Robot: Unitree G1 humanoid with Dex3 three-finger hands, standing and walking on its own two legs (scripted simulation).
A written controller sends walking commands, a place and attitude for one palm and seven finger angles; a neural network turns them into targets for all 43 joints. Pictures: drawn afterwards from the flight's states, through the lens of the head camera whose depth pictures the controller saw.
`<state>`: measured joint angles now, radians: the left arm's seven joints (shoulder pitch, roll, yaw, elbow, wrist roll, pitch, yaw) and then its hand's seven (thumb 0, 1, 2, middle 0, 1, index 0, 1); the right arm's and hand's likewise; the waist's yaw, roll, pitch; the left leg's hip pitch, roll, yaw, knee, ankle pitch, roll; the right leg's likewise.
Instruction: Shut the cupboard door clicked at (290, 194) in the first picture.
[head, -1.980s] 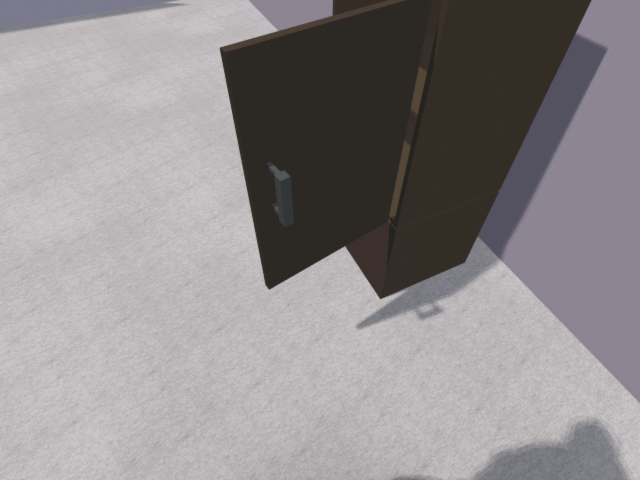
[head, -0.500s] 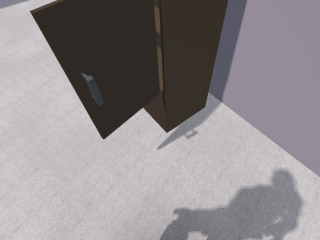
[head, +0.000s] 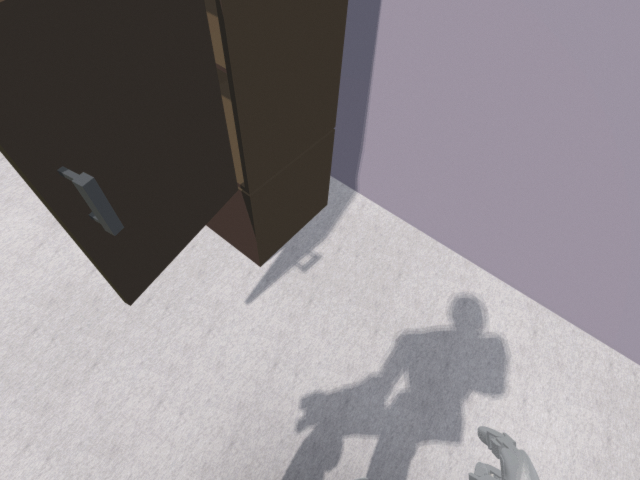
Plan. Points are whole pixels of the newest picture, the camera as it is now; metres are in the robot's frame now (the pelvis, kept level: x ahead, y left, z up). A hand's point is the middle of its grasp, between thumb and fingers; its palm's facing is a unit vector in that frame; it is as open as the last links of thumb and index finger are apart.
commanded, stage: walk to a spot facing it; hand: left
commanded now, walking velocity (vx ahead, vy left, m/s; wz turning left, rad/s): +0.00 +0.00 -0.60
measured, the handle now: (90, 201) +0.47 +0.41 -0.01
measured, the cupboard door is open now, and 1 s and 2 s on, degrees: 100 100 100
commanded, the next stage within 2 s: turn to face it in 1.60 s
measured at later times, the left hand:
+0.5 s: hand (235, 443) +0.17 +0.13 -0.16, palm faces -0.35 -0.90 -0.26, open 7.4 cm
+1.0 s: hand (352, 332) +0.36 -0.03 -0.16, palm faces -0.68 -0.72 -0.14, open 7.4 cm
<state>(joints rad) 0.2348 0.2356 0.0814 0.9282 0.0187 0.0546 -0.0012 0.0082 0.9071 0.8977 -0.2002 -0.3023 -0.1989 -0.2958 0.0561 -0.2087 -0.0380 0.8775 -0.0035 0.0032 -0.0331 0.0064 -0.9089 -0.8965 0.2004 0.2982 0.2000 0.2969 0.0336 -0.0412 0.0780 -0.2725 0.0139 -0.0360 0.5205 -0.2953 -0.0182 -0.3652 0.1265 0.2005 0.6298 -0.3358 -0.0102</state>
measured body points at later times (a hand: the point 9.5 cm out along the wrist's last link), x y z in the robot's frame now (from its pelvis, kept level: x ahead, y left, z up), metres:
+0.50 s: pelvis +0.01 -0.03 +0.00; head +0.07 -0.05 +0.45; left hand +0.19 +0.18 -0.13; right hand -0.03 -0.31 -0.14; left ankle +0.03 +0.12 -0.66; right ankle -0.02 -0.14 -0.73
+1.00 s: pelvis +0.14 -0.08 +0.00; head +0.20 -0.11 +0.45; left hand +0.40 +0.01 -0.15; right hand -0.08 -0.20 -0.12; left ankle +0.09 +0.09 -0.73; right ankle +0.13 -0.23 -0.68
